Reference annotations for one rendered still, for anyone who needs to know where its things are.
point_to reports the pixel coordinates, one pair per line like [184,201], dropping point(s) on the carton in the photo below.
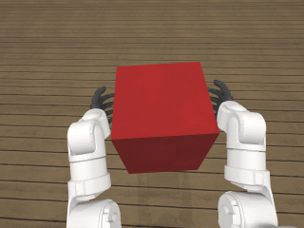
[163,119]

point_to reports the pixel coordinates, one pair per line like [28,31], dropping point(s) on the robot left hand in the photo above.
[97,101]

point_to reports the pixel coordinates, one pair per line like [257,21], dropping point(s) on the left robot forearm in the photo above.
[86,154]

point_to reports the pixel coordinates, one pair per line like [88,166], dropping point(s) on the right robot forearm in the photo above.
[246,143]

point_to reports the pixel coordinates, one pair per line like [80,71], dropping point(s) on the robot right hand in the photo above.
[223,96]

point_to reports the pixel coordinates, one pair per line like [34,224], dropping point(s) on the robot right upper arm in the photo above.
[237,209]

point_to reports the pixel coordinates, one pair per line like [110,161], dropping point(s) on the robot left upper arm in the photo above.
[101,213]

